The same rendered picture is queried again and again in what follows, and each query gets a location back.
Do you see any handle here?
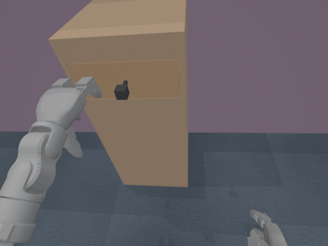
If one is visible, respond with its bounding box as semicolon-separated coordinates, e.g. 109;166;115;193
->
114;80;129;100

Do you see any cabinet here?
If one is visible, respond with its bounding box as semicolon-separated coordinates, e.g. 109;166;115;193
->
48;0;188;188

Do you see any left robot forearm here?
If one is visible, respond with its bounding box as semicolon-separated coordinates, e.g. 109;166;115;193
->
0;121;68;246

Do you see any drawer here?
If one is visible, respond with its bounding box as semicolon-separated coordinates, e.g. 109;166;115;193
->
68;59;180;99

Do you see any robot right hand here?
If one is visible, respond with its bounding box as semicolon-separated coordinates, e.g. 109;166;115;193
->
247;210;288;246

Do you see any robot left hand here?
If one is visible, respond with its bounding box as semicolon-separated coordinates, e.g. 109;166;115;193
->
36;77;102;158

